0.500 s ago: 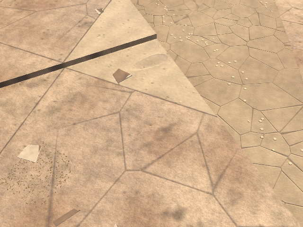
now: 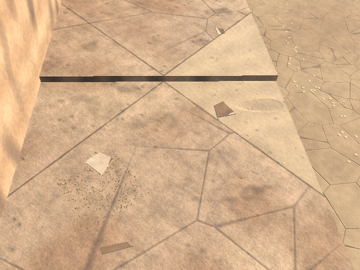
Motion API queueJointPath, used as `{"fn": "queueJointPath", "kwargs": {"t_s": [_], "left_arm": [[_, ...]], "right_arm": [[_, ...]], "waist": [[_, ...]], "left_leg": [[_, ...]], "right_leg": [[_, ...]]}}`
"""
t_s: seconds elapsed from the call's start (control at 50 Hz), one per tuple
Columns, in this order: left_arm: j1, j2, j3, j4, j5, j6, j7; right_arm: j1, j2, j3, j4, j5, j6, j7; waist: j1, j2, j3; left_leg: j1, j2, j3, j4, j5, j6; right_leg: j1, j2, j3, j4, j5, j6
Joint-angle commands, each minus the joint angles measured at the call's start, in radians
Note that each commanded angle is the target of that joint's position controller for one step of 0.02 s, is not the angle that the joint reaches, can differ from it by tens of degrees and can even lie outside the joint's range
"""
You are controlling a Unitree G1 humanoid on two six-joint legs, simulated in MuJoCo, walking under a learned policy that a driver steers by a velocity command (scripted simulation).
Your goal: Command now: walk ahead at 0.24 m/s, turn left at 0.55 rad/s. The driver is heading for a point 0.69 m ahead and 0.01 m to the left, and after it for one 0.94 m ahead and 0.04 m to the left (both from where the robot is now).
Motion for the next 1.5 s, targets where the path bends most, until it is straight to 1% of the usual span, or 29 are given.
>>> {"fn": "queueJointPath", "kwargs": {"t_s": [0.02,0.08,0.3,0.34,0.4,0.42,0.44,0.46,0.5,0.54,0.64,0.74,0.8,0.84,0.88,0.9,0.92,0.94,0.98,1.02,1.12,1.3,1.36,1.4,1.42,1.44,1.46,1.48,1.5], "left_arm": [[-0.107,0.107,0.022,-0.123,-0.014,-0.031,-0.022],[-0.055,0.099,0.026,-0.077,0.011,-0.049,-0.037],[-0.270,0.068,0.004,-0.167,-0.012,-0.061,-0.041],[-0.260,0.082,0.004,-0.182,-0.018,-0.070,-0.041],[-0.068,0.100,0.013,-0.138,-0.020,-0.091,-0.025],[0.050,0.137,0.027,-0.104,-0.007,-0.106,-0.012],[0.203,0.232,0.047,-0.097,0.019,-0.115,0.003],[0.225,0.315,0.064,-0.073,0.018,-0.105,0.000],[0.074,0.137,0.026,-0.097,-0.006,-0.098,-0.012],[0.037,0.076,0.005,-0.087,-0.007,-0.108,-0.012],[0.125,0.086,0.006,-0.020,-0.026,-0.146,-0.020],[0.166,0.087,0.005,0.026,-0.026,-0.142,-0.025],[0.220,0.116,0.011,0.060,-0.029,-0.136,-0.022],[0.214,0.132,0.013,0.072,-0.025,-0.127,-0.021],[0.197,0.136,0.012,0.079,-0.029,-0.119,-0.019],[0.182,0.105,0.002,0.055,-0.034,-0.119,-0.021],[0.282,-0.033,-0.028,0.021,-0.056,-0.115,-0.022],[0.280,0.082,0.002,0.052,-0.036,-0.101,-0.011],[0.170,0.069,0.006,0.038,-0.028,-0.098,-0.019],[0.170,0.047,0.008,0.048,-0.006,-0.075,-0.031],[0.067,0.009,0.009,0.001,0.000,-0.036,-0.062],[-0.227,-0.006,-0.017,-0.118,-0.002,-0.040,-0.087],[-0.211,0.016,-0.009,-0.126,0.002,-0.040,-0.081],[-0.074,0.047,0.009,-0.092,0.002,-0.045,-0.069],[0.076,0.075,0.028,-0.045,0.008,-0.056,-0.057],[0.221,0.173,0.060,-0.007,0.017,-0.056,-0.039],[0.157,0.275,0.083,-0.032,-0.009,-0.044,-0.033],[0.169,0.263,0.081,-0.036,-0.026,-0.031,-0.026],[0.115,0.212,0.067,-0.027,-0.027,-0.033,-0.015]], "right_arm": [[0.096,-0.187,-0.043,-0.022,0.010,-0.007,-0.029],[0.054,-0.147,-0.031,-0.043,0.017,-0.045,-0.018],[0.217,-0.203,-0.052,-0.004,0.007,-0.085,-0.013],[0.202,-0.215,-0.056,-0.012,0.004,-0.090,-0.014],[0.123,-0.222,-0.057,-0.031,0.009,-0.098,-0.014],[0.132,-0.188,-0.046,-0.025,0.012,-0.106,-0.011],[0.142,-0.109,-0.023,-0.054,0.031,-0.114,-0.006],[0.205,-0.085,-0.017,-0.078,0.027,-0.115,-0.005],[0.162,-0.137,-0.022,-0.029,0.001,-0.101,0.001],[0.103,-0.120,-0.018,-0.038,-0.011,-0.096,0.016],[0.017,-0.105,-0.005,-0.057,-0.020,-0.076,0.027],[-0.199,-0.053,0.030,-0.116,-0.013,-0.082,0.046],[-0.251,-0.070,0.030,-0.132,-0.010,-0.083,0.037],[-0.216,-0.085,0.024,-0.123,-0.011,-0.090,0.025],[0.001,-0.126,0.003,-0.049,-0.023,-0.108,0.003],[0.175,-0.192,-0.018,-0.013,-0.045,-0.121,-0.013],[0.244,-0.297,-0.041,-0.013,-0.063,-0.121,-0.022],[0.229,-0.263,-0.040,-0.008,-0.024,-0.108,-0.020],[0.044,-0.122,-0.003,-0.026,-0.009,-0.114,-0.015],[0.017,-0.079,0.009,-0.012,-0.003,-0.128,-0.021],[0.080,-0.089,0.000,0.030,0.012,-0.162,-0.022],[0.185,-0.122,-0.006,0.096,0.004,-0.150,-0.034],[0.192,-0.152,-0.013,0.109,0.000,-0.130,-0.044],[0.187,-0.186,-0.022,0.111,-0.002,-0.109,-0.046],[0.177,-0.192,-0.023,0.103,0.002,-0.100,-0.043],[0.170,-0.160,-0.014,0.068,-0.001,-0.100,-0.038],[0.160,-0.080,-0.004,-0.014,0.013,-0.112,-0.015],[0.034,-0.146,-0.010,-0.040,0.002,-0.129,-0.013],[0.007,-0.129,-0.002,-0.049,0.016,-0.143,-0.010]], "waist": [[-0.026,0.194,0.134],[-0.005,0.129,0.044],[-0.093,0.140,0.064],[-0.077,0.153,0.054],[0.028,0.135,0.002],[0.077,0.067,-0.066],[0.136,-0.114,-0.205],[0.082,-0.323,-0.222],[0.022,-0.029,-0.005],[0.004,-0.045,0.033],[-0.005,-0.058,0.023],[0.031,-0.062,0.052],[0.041,-0.057,0.059],[0.012,-0.046,0.054],[-0.086,-0.003,-0.055],[-0.155,0.067,-0.173],[-0.114,0.285,-0.313],[-0.120,0.200,-0.305],[-0.053,0.126,-0.053],[-0.009,0.146,0.000],[0.013,0.116,0.023],[-0.043,0.103,0.095],[-0.020,0.123,0.063],[0.042,0.139,-0.025],[0.110,0.104,-0.109],[0.161,-0.004,-0.212],[0.079,-0.244,-0.279],[0.126,-0.048,-0.242],[0.090,0.014,-0.120]], "left_leg": [[0.100,0.293,-0.520,-0.497,-0.405,0.186],[0.187,0.191,-0.376,-0.452,-0.046,0.157],[0.224,0.177,-0.414,-0.374,0.135,0.180],[0.200,0.182,-0.439,-0.329,0.229,0.164],[0.077,0.150,-0.423,-0.203,0.358,0.099],[0.020,0.078,-0.366,-0.029,0.383,0.071],[-0.127,-0.025,-0.238,0.293,0.217,0.025],[-0.343,-0.143,-0.171,0.480,-0.227,0.009],[-0.381,-0.024,-0.214,0.579,-0.069,0.033],[-0.346,0.020,-0.186,0.508,0.013,0.016],[-0.397,0.040,-0.126,0.446,0.104,-0.030],[-0.307,0.060,-0.007,0.118,0.254,-0.061],[-0.228,0.044,0.013,0.022,0.245,-0.038],[-0.161,0.021,0.015,-0.024,0.197,-0.013],[0.124,-0.014,0.017,-0.122,0.193,0.022],[0.373,0.141,-0.142,-0.150,0.097,0.064],[0.643,0.458,-0.568,-0.216,0.010,0.152],[0.537,0.477,-0.714,-0.310,-0.080,0.178],[0.276,0.367,-0.412,-0.373,-0.010,0.118],[0.161,0.295,-0.237,-0.411,0.153,0.067],[0.164,0.283,-0.058,-0.452,0.326,0.071],[0.273,0.279,0.149,-0.425,0.521,0.055],[0.371,0.293,0.196,-0.283,0.881,0.038],[0.388,0.295,0.213,-0.035,1.085,0.033],[0.304,0.279,0.228,0.190,0.978,0.012],[0.066,0.242,0.228,0.503,0.601,-0.018],[-0.391,-0.011,0.118,0.866,-0.209,-0.085],[-0.500,0.030,-0.078,0.895,-0.151,-0.072],[-0.518,0.084,-0.087,0.837,-0.049,-0.062]], "right_leg": [[-0.376,0.003,0.176,0.174,0.082,0.024],[-0.315,0.012,0.177,0.175,0.238,0.030],[-0.282,0.036,0.188,-0.150,0.305,0.071],[-0.198,0.048,0.191,-0.197,0.278,0.053],[0.142,0.088,0.158,-0.321,0.288,0.008],[0.327,0.057,0.188,-0.362,0.275,-0.018],[0.546,-0.191,0.494,-0.459,-0.008,-0.088],[0.596,-0.343,0.930,-0.626,-0.141,-0.171],[0.372,-0.277,0.749,-0.615,-0.179,-0.170],[0.294,-0.186,0.529,-0.631,0.107,-0.143],[0.319,-0.153,0.356,-0.657,0.465,-0.170],[0.269,-0.094,0.215,-0.665,0.611,-0.157],[0.293,-0.133,0.249,-0.631,0.682,-0.157],[0.324,-0.157,0.275,-0.565,0.799,-0.156],[0.288,-0.098,0.233,-0.306,0.938,-0.123],[0.124,-0.042,0.202,-0.051,0.710,-0.101],[-0.195,0.105,0.132,0.297,0.025,-0.063],[-0.260,0.104,0.222,0.422,-0.056,-0.076],[-0.264,0.010,0.243,0.374,0.112,-0.087],[-0.201,-0.020,0.237,0.323,0.167,-0.071],[-0.294,-0.038,0.212,0.292,0.304,-0.040],[-0.256,0.001,0.071,-0.124,0.456,-0.078],[-0.176,0.068,0.020,-0.173,0.318,-0.133],[-0.014,0.144,0.001,-0.203,0.211,-0.182],[0.188,0.171,0.022,-0.285,0.243,-0.214],[0.449,-0.010,0.272,-0.322,0.125,-0.267],[0.708,-0.260,0.868,-0.476,0.113,-0.424],[0.672,-0.263,0.867,-0.553,0.193,-0.406],[0.560,-0.249,0.711,-0.550,0.287,-0.380]]}}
